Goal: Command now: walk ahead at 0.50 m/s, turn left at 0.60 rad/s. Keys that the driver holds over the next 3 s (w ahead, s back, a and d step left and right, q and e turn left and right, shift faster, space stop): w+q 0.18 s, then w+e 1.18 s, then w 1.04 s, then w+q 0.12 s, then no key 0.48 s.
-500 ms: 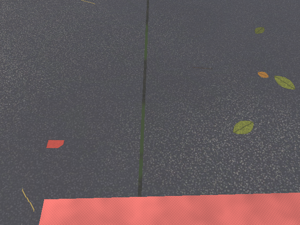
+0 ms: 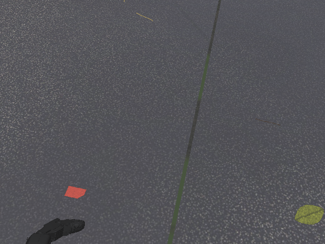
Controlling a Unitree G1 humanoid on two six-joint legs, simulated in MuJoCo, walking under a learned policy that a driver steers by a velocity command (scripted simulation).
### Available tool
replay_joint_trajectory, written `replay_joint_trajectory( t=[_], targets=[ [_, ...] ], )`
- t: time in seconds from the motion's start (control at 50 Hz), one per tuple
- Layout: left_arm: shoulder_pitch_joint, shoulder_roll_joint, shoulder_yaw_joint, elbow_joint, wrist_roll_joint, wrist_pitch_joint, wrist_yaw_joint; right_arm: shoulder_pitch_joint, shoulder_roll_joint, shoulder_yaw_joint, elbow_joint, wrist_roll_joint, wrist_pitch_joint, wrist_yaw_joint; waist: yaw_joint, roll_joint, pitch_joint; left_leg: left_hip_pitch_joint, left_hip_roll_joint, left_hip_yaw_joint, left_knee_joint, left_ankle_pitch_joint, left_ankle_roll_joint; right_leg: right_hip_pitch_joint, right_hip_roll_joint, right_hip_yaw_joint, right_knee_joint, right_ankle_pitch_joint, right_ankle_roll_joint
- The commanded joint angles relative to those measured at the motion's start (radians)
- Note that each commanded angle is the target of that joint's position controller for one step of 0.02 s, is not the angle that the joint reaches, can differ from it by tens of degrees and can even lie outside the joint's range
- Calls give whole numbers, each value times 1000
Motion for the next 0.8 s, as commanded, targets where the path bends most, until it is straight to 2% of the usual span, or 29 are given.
replay_joint_trajectory(
  t=[0.02, 0.04, 0.06, 0.1, 0.12, 0.16, 0.22, 0.26, 0.3, 0.32, 0.36, 0.4, 0.42, 0.44, 0.46, 0.48, 0.5, 0.52, 0.54, 0.56, 0.58, 0.6, 0.66, 0.74, 0.8],
  targets=[
    [291, 233, 81, 1, 3, 11, 18, 53, -97, -4, -102, -12, -10, -4, 112, -170, -295, -592, 69, 73, 625, 2, -7, 681, -455, 787, -276, -387, -194],
    [220, 141, 58, -9, -7, 12, 16, -26, -107, -8, -103, -22, -3, 5, 105, -62, -142, -589, 113, 92, 601, 106, -12, 522, -402, 600, -300, -386, -168],
    [191, 100, 46, -1, -6, 10, 11, -71, -91, -5, -110, -22, 1, 14, 97, -23, -72, -567, 145, 106, 553, 161, -20, 423, -345, 445, -321, -266, -144],
    [217, 92, 41, 30, -10, -2, 13, -83, -71, -3, -117, -36, 23, 34, 80, -95, -34, -520, 180, 124, 505, 187, -34, 330, -278, 255, -355, -88, -110],
    [237, 96, 43, 43, -16, -13, 9, -87, -62, 0, -122, -36, 33, 41, 76, -108, -37, -514, 183, 134, 501, 196, -36, 320, -274, 210, -363, -11, -110],
    [266, 105, 48, 60, -25, -32, 1, -134, -49, 5, -149, -36, 44, 53, 74, -102, -34, -565, 196, 140, 486, 231, -41, 336, -282, 141, -385, 90, -123],
    [322, 104, 47, 92, -21, -42, -7, -231, -25, 17, -185, -40, 40, 62, 91, -82, -16, -634, 195, 122, 390, 315, -53, 350, -269, 71, -414, 147, -142],
    [338, 105, 44, 113, -20, -41, -14, -287, -11, 29, -200, -39, 32, 65, 91, -85, -1, -620, 185, 139, 245, 378, -62, 348, -237, 19, -421, 173, -140],
    [341, 116, 45, 127, -34, -36, -18, -368, 1, 44, -220, -45, 24, 71, 96, -90, 6, -545, 198, 228, 73, 440, -69, 324, -201, -16, -421, 202, -132],
    [361, 126, 46, 136, -37, -33, -19, -410, 5, 50, -229, -45, 21, 73, 112, -90, 9, -509, 195, 262, 17, 445, -72, 324, -199, -13, -417, 224, -133],
    [408, 152, 52, 157, -33, -26, -19, -458, -2, 55, -242, -39, 14, 68, 130, -88, 11, -467, 186, 274, -52, 417, -73, 365, -225, 19, -386, 285, -135],
    [425, 179, 59, 172, -27, -16, -16, -455, -23, 52, -246, -36, 4, 56, 123, -97, 5, -429, 169, 273, -107, 352, -60, 418, -249, 52, -329, 351, -130],
    [425, 186, 61, 178, -26, -10, -15, -417, -34, 48, -236, -38, -3, 49, 102, -101, -11, -370, 153, 272, -147, 319, -51, 432, -250, 61, -275, 401, -123],
    [419, 181, 59, 183, -32, -5, -14, -315, -48, 39, -202, -45, -15, 39, 49, -75, -58, -226, 134, 274, -232, 344, -34, 418, -220, 37, -148, 465, -106],
    [426, 147, 49, 178, -39, -6, -14, -163, -94, 22, -153, -64, -29, 26, -5, -25, -164, 7, 182, 223, -250, 350, -8, 325, -165, 3, 44, 378, -85],
    [425, 60, 24, 118, -54, -11, -19, -16, -194, -2, -145, -88, -36, 6, -51, 142, -324, 288, 480, -104, -284, 239, 56, 77, -79, -54, 364, -4, -48],
    [485, 51, 29, 107, -55, -1, -10, -15, -253, -19, -144, -61, -20, -1, -18, 263, -367, 317, 628, -391, -398, 228, 123, -128, 27, -26, 564, -440, -44],
    [433, 122, 51, 128, -38, 16, -3, -75, -171, -2, -147, -40, -14, 1, -3, 131, -242, 209, 573, -295, -397, 181, 110, -176, -34, 55, 633, -384, -57],
    [397, 100, 50, 126, -40, 17, -10, -148, -97, 18, -150, -32, -20, 3, 32, 110, -118, 88, 515, -154, -433, 224, 83, -182, -66, 60, 612, -302, -56],
    [388, 83, 50, 133, -39, 22, -16, -190, -54, 28, -150, -29, -26, 5, 58, 105, -70, 8, 468, -53, -472, 276, 53, -153, -88, 54, 575, -247, -48],
    [391, 80, 54, 140, -25, 34, -22, -207, -35, 34, -146, -24, -32, 2, 80, 123, -39, -47, 436, 18, -496, 330, 34, -128, -100, 48, 559, -217, -35],
    [401, 70, 55, 145, -16, 47, -29, -214, -26, 35, -141, -22, -39, -1, 98, 126, -32, -75, 416, 73, -512, 382, 26, -108, -103, 44, 562, -189, -23],
    [335, 48, 57, 117, -14, 66, -45, -180, -42, 26, -114, -14, -64, -4, 113, 93, -23, -73, 415, 171, -543, 507, 42, -161, -108, 36, 566, -102, -3],
    [205, 41, 53, 69, -10, 72, -57, -130, -40, 22, -81, -19, -66, -7, 98, 78, 16, -44, 408, 278, -558, 548, 55, -251, -118, 24, 457, 22, 14],
    [100, 28, 39, 30, -8, 69, -70, -117, -57, 17, -68, -21, -64, -7, 78, 80, 41, -43, 397, 358, -553, 572, 43, -199, -107, -21, 270, 115, 3]
  ],
)
Next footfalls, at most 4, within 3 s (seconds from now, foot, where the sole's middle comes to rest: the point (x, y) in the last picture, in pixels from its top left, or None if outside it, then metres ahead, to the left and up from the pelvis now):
0.46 left None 0.36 0.14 -0.75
0.98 right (175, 199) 0.63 -0.08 -0.75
1.52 left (158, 134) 0.97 -0.04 -0.75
2.04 right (216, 110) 1.10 -0.35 -0.75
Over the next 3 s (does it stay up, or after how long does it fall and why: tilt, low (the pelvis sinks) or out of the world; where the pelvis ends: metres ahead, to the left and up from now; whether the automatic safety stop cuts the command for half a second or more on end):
stays up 1.37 -0.38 0.02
